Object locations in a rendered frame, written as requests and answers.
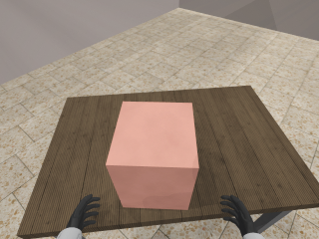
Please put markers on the left robot forearm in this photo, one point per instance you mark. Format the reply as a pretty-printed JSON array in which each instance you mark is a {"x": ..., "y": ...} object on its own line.
[{"x": 70, "y": 233}]

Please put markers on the robot right hand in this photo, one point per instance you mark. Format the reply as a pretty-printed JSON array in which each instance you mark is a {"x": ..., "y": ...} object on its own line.
[{"x": 242, "y": 218}]

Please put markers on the table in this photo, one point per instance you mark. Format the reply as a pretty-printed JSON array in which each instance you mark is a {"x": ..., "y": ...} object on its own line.
[{"x": 241, "y": 151}]

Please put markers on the carton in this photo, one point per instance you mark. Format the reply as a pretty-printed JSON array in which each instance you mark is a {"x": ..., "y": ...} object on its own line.
[{"x": 153, "y": 160}]

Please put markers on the robot left hand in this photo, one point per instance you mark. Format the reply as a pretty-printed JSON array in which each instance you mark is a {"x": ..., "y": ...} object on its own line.
[{"x": 77, "y": 219}]

